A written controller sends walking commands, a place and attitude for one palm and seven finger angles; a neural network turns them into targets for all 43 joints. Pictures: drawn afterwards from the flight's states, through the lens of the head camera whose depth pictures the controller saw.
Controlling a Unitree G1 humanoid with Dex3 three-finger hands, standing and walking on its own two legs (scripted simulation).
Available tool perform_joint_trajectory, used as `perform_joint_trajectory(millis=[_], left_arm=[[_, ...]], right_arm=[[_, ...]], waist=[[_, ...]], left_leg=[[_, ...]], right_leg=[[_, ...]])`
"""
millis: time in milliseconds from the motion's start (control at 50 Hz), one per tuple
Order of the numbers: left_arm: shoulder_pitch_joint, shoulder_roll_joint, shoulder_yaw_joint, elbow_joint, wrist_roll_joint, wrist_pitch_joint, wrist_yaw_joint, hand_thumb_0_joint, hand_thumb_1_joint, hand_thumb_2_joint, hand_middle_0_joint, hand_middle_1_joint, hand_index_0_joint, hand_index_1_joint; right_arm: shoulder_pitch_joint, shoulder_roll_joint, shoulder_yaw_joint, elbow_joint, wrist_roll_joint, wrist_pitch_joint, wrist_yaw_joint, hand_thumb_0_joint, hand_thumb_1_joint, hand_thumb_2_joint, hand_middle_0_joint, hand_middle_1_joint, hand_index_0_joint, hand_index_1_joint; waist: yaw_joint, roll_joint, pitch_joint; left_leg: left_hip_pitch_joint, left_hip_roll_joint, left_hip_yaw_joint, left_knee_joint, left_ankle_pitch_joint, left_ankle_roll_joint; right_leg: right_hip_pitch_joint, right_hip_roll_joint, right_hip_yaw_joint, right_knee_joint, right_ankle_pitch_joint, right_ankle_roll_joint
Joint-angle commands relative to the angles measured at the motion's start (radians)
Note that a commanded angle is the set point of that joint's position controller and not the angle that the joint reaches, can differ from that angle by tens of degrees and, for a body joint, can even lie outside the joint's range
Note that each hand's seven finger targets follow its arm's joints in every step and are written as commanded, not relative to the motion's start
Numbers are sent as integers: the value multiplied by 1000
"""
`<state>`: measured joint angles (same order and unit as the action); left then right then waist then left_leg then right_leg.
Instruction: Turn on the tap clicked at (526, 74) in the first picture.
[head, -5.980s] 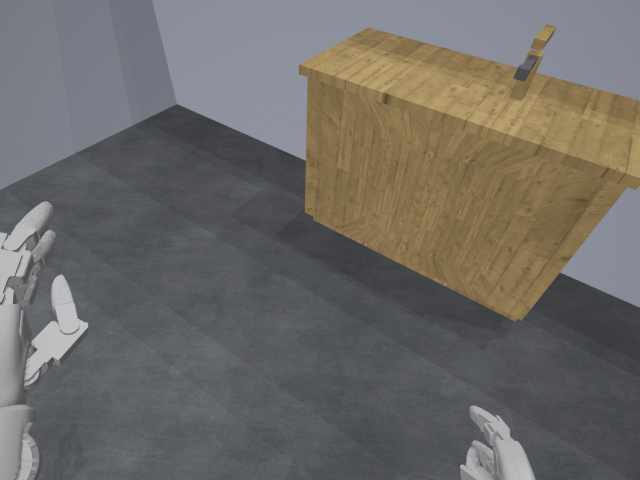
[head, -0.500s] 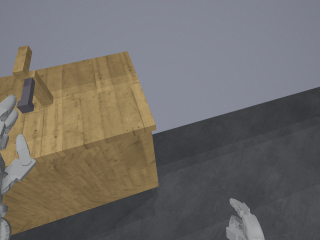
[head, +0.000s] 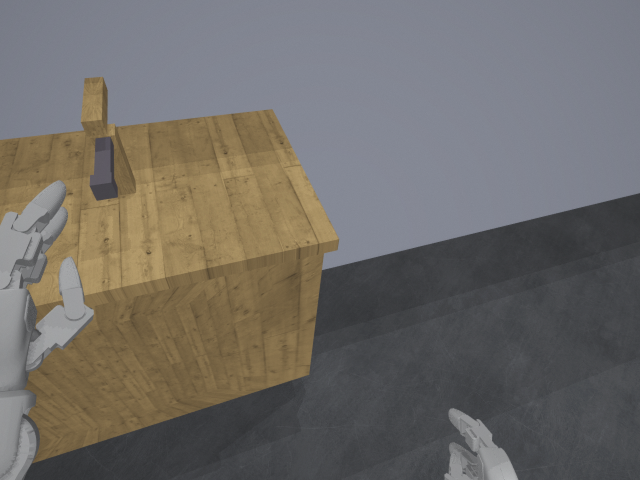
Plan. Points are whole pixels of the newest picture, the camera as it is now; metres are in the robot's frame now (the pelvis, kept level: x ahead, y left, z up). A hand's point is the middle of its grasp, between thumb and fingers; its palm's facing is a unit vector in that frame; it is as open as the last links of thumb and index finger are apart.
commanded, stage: come to a stop and stand still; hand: left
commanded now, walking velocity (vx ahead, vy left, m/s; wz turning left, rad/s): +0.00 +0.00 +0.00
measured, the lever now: (104, 186) +0.46 +0.35 +0.09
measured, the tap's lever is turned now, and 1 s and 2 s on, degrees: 0 0 0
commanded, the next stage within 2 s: look again from close up in 0.34 s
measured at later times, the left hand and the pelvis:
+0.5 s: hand (46, 319) +0.20 +0.27 +0.17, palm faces +0.46 -0.82 -0.35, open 7.5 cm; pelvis +0.00 +0.00 +0.01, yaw +2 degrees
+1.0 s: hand (104, 290) +0.24 +0.23 +0.17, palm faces +0.40 -0.83 -0.39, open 7.5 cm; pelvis +0.04 -0.02 +0.01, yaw +3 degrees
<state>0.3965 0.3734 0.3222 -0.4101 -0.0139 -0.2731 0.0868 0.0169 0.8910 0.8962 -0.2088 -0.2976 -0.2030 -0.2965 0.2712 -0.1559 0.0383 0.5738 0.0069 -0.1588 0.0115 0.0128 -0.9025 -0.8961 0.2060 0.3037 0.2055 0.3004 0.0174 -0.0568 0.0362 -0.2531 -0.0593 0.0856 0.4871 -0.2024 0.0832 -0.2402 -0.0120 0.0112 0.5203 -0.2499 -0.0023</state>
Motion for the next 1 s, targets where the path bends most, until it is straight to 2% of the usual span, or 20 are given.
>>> perform_joint_trajectory(millis=[0,40,100,120,180,240,280,300,320,380,400,480,500,580,620,700,820,880,920,980], left_arm=[[-240,243,220,-263,-8,-69,29,0,900,900,-200,-300,-200,-300],[-225,182,175,-226,0,-69,21,0,900,900,-200,-300,-200,-300],[-159,125,116,-240,-5,-58,15,0,900,900,-200,-300,-200,-300],[-146,122,102,-239,-1,-50,17,0,900,900,-200,-300,-200,-300],[-124,99,75,-210,11,-28,23,0,900,900,-200,-300,-200,-300],[-131,114,91,-167,15,-14,29,0,900,900,-200,-300,-200,-300],[-142,122,98,-159,15,-8,32,0,900,900,-200,-300,-200,-300],[-164,143,114,-176,16,-8,32,0,900,900,-200,-300,-200,-300],[-170,133,106,-175,15,-9,31,0,900,900,-200,-300,-200,-300],[-184,133,99,-203,15,-13,31,0,900,900,-200,-300,-200,-300],[-201,145,106,-228,15,-15,30,0,900,900,-200,-300,-200,-300],[-160,127,87,-224,11,-17,30,0,900,900,-200,-300,-200,-300],[-155,127,88,-226,11,-16,28,0,900,900,-200,-300,-200,-300],[-101,130,98,-188,-1,-7,28,0,900,900,-200,-300,-200,-300],[-95,131,102,-175,-9,-2,26,0,900,900,-200,-300,-200,-300],[-87,152,118,-202,-20,3,24,0,900,900,-200,-300,-200,-300],[-20,166,136,-242,-40,13,26,0,900,900,-200,-300,-200,-300],[8,165,139,-241,-47,17,30,0,900,900,-200,-300,-200,-300],[18,164,137,-230,-51,22,31,0,900,900,-200,-300,-200,-300],[6,162,130,-208,-49,24,33,0,900,900,-200,-300,-200,-300]], right_arm=[[-166,-163,-49,-168,-15,-59,-15,0,-900,-900,200,300,200,300],[-145,-159,-58,-161,-9,-74,-17,0,-900,-900,200,300,200,300],[-138,-151,-54,-152,-12,-88,-12,0,-900,-900,200,300,200,300],[-135,-154,-51,-148,-12,-85,-13,0,-900,-900,200,300,200,300],[-134,-163,-54,-138,-13,-74,-14,0,-900,-900,200,300,200,300],[-143,-164,-54,-138,-14,-53,-23,0,-900,-900,200,300,200,300],[-153,-162,-53,-145,-13,-41,-28,0,-900,-900,200,300,200,300],[-163,-162,-52,-147,-16,-37,-32,0,-900,-900,200,300,200,300],[-163,-160,-51,-150,-17,-33,-35,0,-900,-900,200,300,200,300],[-167,-161,-51,-161,-16,-28,-38,0,-900,-900,200,300,200,300],[-173,-160,-50,-164,-20,-27,-40,0,-900,-900,200,300,200,300],[-162,-165,-53,-167,-18,-29,-39,0,-900,-900,200,300,200,300],[-165,-166,-55,-165,-20,-29,-39,0,-900,-900,200,300,200,300],[-158,-165,-56,-160,-16,-20,-43,0,-900,-900,200,300,200,300],[-157,-164,-56,-154,-15,-15,-46,0,-900,-900,200,300,200,300],[-164,-166,-58,-157,-9,-7,-53,0,-900,-900,200,300,200,300],[-160,-165,-61,-162,-6,6,-57,0,-900,-900,200,300,200,300],[-162,-173,-70,-158,-7,14,-59,0,-900,-900,200,300,200,300],[-165,-174,-74,-157,-8,19,-61,0,-900,-900,200,300,200,300],[-165,-176,-76,-153,-4,27,-62,0,-900,-900,200,300,200,300]], waist=[[12,221,-38],[16,212,-92],[15,194,-167],[14,167,-164],[14,155,-126],[15,151,-89],[15,119,-74],[14,133,-68],[13,140,-63],[16,154,-71],[13,165,-79],[14,131,-105],[10,149,-110],[12,93,-123],[9,95,-118],[5,106,-150],[7,86,-209],[2,71,-218],[-1,79,-186],[-3,37,-120]], left_leg=[[-169,197,-260,-319,-328,-68],[-108,209,-245,-309,-326,-53],[70,199,-223,-258,-161,-83],[71,203,-235,-261,-152,-87],[30,207,-247,-302,-212,-101],[6,202,-248,-326,-231,-114],[-18,187,-228,-318,-251,-105],[-6,180,-217,-326,-263,-113],[-15,179,-221,-333,-281,-113],[-27,164,-208,-323,-278,-98],[-11,156,-201,-311,-248,-101],[16,131,-182,-251,-170,-85],[39,126,-176,-239,-145,-90],[58,96,-148,-174,-27,-84],[74,87,-141,-160,21,-88],[107,80,-130,-138,124,-86],[138,78,-117,-96,258,-78],[107,74,-108,-63,151,-63],[74,73,-109,-43,68,-54],[3,64,-110,13,-17,-45]], right_leg=[[139,1,-4,-45,-80,-28],[140,19,-14,-13,-53,-27],[76,10,-3,-65,-7,-30],[73,11,4,-76,-5,-25],[68,20,7,-75,-21,-22],[63,26,10,-89,-21,-20],[81,22,17,-120,-16,-21],[65,25,20,-127,-29,-22],[72,27,20,-131,-33,-22],[103,29,26,-143,-13,-22],[97,26,28,-152,-8,-24],[95,15,52,-197,15,-25],[78,12,58,-203,16,-29],[69,-2,83,-249,65,-31],[51,-5,87,-259,79,-32],[69,-8,71,-246,165,-26],[129,-16,56,-206,318,-17],[139,-38,77,-189,234,-29],[109,-51,109,-184,127,-43],[65,-88,169,-208,-16,-67]])
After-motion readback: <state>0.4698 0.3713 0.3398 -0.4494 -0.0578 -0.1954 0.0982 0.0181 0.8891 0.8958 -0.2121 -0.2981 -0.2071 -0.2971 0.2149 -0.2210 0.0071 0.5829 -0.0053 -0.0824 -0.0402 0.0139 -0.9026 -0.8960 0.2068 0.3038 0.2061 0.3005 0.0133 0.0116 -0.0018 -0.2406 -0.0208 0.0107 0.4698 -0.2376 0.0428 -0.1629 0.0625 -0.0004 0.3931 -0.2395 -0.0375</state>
